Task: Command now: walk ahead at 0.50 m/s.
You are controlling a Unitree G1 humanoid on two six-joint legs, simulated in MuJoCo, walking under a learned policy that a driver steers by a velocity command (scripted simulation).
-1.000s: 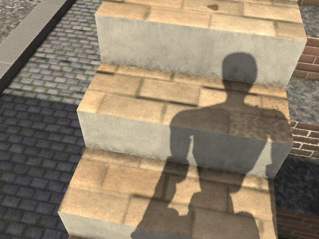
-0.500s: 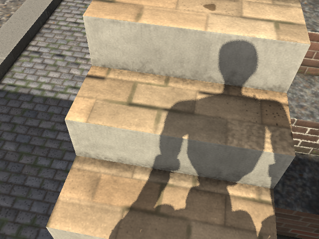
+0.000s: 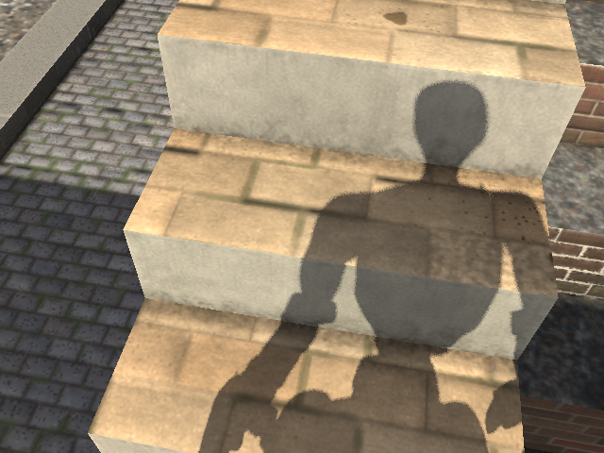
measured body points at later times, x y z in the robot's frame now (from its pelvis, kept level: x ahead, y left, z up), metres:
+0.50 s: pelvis -0.02 -0.01 +0.00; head -0.01 +0.00 +0.45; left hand +0.05 +0.21 -0.15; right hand +0.05 -0.28 -0.13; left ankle -0.06 +0.14 -0.75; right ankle -0.11 -0.11 -0.75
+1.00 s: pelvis -0.02 -0.01 +0.00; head +0.00 +0.00 +0.45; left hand +0.06 +0.21 -0.15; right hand +0.05 -0.29 -0.13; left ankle -0.05 +0.14 -0.75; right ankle -0.11 -0.11 -0.75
